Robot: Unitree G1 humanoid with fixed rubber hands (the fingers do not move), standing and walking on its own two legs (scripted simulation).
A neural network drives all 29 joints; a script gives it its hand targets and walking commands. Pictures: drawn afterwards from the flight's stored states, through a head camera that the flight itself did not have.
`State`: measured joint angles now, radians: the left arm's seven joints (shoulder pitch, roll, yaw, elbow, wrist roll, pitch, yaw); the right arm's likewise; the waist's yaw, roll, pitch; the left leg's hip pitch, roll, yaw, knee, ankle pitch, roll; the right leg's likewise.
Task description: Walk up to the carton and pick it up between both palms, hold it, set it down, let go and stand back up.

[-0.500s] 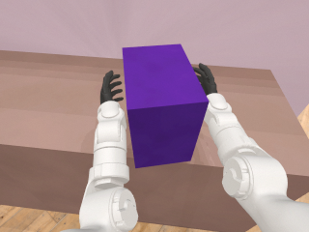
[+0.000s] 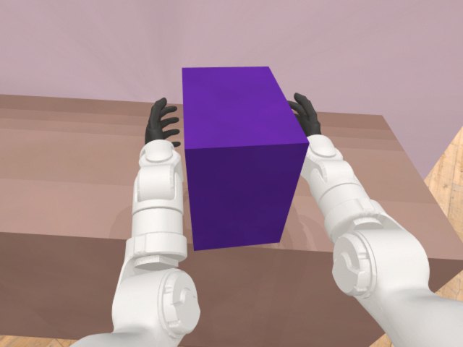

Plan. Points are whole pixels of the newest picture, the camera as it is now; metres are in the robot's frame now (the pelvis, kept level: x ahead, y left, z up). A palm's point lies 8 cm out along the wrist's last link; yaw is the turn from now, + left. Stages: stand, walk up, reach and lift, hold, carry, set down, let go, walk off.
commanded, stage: reach and lift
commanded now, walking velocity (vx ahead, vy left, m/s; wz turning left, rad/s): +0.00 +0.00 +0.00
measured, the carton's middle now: (231, 157) +0.42 +0.03 +0.13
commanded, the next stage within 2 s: hold in 1.26 s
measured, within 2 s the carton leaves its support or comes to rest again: neither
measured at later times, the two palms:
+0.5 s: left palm (142, 124) +0.37 +0.17 +0.23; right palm (307, 125) +0.39 -0.08 +0.23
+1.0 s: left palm (140, 96) +0.38 +0.17 +0.27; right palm (316, 97) +0.39 -0.08 +0.28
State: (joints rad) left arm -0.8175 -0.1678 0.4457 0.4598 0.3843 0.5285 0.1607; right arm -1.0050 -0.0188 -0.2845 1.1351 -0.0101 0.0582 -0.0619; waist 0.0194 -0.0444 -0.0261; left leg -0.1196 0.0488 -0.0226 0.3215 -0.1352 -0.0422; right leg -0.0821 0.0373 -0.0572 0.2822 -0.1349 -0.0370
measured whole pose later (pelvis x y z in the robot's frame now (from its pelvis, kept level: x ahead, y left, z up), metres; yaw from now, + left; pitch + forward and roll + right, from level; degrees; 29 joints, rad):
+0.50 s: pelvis +0.00 +0.02 +0.00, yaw +2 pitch -9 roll -2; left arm -0.84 -0.06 0.36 0.36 0.35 0.73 0.08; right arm -0.99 0.00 -0.12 0.93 0.19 0.27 -0.19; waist -0.08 -0.04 0.01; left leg -0.05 0.02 -0.04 0.40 -0.18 -0.01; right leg 0.03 0.01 -0.08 0.28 -0.15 0.00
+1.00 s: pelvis +0.00 +0.03 +0.00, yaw +2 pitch -7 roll -2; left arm -1.00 0.02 0.34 0.54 0.28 0.78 0.09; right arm -1.13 -0.07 -0.10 0.98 0.29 0.41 -0.25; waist -0.09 -0.02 -0.08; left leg -0.11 0.02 -0.04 0.42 -0.19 0.00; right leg -0.02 0.01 -0.07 0.28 -0.15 0.01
